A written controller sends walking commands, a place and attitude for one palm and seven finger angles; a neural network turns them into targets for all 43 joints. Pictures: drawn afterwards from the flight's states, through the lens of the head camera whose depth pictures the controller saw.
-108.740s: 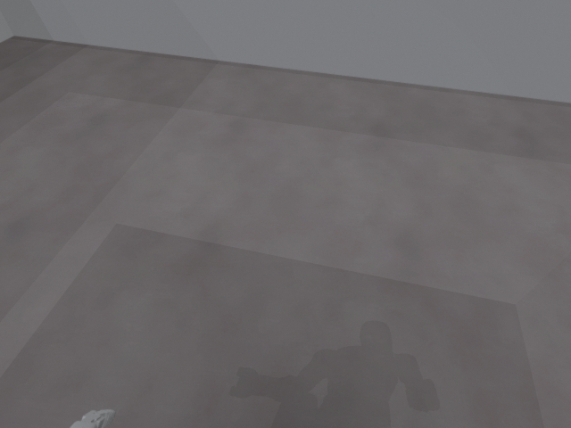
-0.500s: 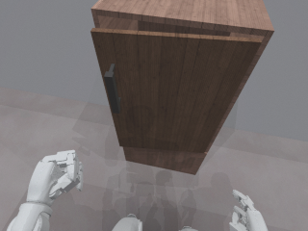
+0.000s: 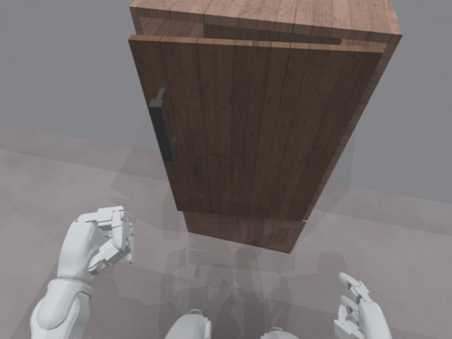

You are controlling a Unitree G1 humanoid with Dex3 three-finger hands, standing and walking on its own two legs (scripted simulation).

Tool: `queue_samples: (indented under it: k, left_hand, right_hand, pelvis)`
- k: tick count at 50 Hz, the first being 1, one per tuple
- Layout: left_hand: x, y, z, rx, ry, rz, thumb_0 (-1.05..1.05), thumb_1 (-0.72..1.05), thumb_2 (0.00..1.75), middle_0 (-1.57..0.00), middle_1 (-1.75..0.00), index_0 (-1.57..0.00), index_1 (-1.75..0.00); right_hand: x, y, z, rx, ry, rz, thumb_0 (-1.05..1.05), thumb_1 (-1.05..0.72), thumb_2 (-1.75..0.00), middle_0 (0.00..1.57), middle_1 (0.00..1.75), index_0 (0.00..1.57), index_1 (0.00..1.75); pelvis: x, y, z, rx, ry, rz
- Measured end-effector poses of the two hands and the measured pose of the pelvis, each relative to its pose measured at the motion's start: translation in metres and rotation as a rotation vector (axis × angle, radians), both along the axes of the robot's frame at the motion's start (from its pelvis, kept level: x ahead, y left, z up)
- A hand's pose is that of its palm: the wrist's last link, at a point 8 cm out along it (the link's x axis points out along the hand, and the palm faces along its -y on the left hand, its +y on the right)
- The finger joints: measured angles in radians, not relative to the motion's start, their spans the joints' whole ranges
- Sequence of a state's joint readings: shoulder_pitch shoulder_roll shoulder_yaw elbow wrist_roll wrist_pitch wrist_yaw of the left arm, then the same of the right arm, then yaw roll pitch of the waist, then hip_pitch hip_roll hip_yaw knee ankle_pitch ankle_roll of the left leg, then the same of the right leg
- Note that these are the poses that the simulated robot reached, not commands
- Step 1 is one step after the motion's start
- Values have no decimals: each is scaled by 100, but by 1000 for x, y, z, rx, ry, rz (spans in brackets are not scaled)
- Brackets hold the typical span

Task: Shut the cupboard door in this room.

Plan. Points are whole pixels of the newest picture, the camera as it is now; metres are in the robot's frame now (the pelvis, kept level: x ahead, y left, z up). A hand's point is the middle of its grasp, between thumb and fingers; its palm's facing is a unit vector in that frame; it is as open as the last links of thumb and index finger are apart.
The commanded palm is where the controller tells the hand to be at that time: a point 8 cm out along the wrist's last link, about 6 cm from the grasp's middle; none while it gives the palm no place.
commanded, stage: bring the fist close to the handle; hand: left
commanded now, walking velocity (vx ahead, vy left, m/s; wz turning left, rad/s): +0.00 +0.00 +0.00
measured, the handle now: (166, 126) +0.51 +0.17 +0.07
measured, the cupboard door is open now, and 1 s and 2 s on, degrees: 7 7 0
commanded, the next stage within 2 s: push the door shut along its arc in 1.22 s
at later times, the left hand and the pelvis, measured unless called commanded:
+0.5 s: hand (157, 193) +0.34 +0.15 +0.07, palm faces -0.05 -1.00 -0.03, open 3.1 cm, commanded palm +0.33 +0.20 +0.07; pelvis +0.01 +0.00 +0.01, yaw -1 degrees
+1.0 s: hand (178, 161) +0.41 +0.12 +0.08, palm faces -0.03 -1.00 -0.03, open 3.1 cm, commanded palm +0.38 +0.18 +0.07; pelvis +0.01 +0.00 +0.01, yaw -2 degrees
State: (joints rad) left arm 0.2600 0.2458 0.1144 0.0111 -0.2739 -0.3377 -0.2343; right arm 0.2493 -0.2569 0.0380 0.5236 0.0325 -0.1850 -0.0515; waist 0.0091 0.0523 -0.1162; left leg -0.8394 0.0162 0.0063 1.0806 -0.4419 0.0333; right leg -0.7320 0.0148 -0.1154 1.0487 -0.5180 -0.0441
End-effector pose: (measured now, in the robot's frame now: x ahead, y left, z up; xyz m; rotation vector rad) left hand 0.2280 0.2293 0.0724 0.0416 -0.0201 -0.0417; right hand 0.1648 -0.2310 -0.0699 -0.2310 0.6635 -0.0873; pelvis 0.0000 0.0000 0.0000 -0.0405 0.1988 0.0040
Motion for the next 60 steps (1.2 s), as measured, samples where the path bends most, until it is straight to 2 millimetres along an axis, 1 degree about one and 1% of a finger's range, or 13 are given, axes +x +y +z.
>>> queue_samples:
  k: [5,9,13,18,24,28,33,38,43,47,52,56,60]
  left_hand:
    - [28,-11,0,-2,6,-23,2,90,90,-130,-150,-130,-150]
    - [46,-15,3,-6,13,-19,2,90,90,-130,-150,-130,-150]
    - [59,-16,4,-9,14,-3,1,90,90,-130,-150,-130,-150]
    - [76,-17,0,-9,13,5,1,90,90,-130,-150,-130,-150]
    - [92,-26,1,-15,-2,-10,2,90,90,-130,-150,-130,-150]
    - [107,-32,0,-14,2,-10,1,90,90,-130,-150,-130,-150]
    - [124,-41,4,-16,-8,-5,2,90,90,-130,-150,-130,-150]
    - [141,-46,4,-14,-2,2,1,90,90,-130,-150,-130,-150]
    - [156,-51,6,-15,-7,9,2,90,90,-130,-150,-130,-150]
    - [162,-52,6,-15,-9,13,1,90,90,-130,-150,-130,-150]
    - [157,-52,5,-13,-7,16,1,90,90,-130,-150,-130,-150]
    - [153,-49,2,-10,-1,26,1,90,90,-130,-150,-130,-150]
    - [153,-46,2,-10,-12,29,2,90,90,-130,-150,-130,-150]
  right_hand:
    - [-5,-2,-2,3,22,-17,1,-90,-90,21,30,20,30]
    - [-11,-5,-1,10,45,-38,1,-90,-90,21,30,20,30]
    - [-18,-9,-1,8,76,-52,1,-90,-90,21,30,20,30]
    - [-25,-15,-5,-5,121,-65,1,-90,-90,21,30,20,30]
    - [-29,-19,-8,-8,155,-83,1,-90,-90,20,30,20,30]
    - [-32,-19,-11,-5,173,-89,1,-90,-90,20,30,20,30]
    - [-37,-17,-13,7,193,-99,1,-90,-90,20,30,20,30]
    - [-46,-17,-17,16,225,-109,1,-90,-90,20,30,20,30]
    - [-61,-20,-22,17,267,-126,1,-90,-90,20,30,20,30]
    - [-74,-23,-24,20,304,-148,1,-90,-90,20,30,20,30]
    - [-87,-27,-24,26,336,-170,1,-91,-90,20,30,20,30]
    - [-92,-29,-24,20,351,-174,1,-91,-90,20,30,20,30]
    - [-90,-30,-25,10,348,-174,1,-91,-90,20,30,20,30]
  pelvis:
    - [0,-1,1,5,2,-6]
    - [3,-1,6,12,0,-14]
    - [6,-1,9,18,2,-20]
    - [7,-1,9,19,9,-22]
    - [9,0,10,22,14,-25]
    - [8,1,10,22,18,-25]
    - [8,1,10,25,23,-30]
    - [7,0,10,26,28,-33]
    - [5,-1,9,26,38,-35]
    - [5,-1,9,29,43,-42]
    - [5,-2,11,32,40,-49]
    - [4,-2,12,32,36,-46]
    - [2,-3,11,30,37,-42]
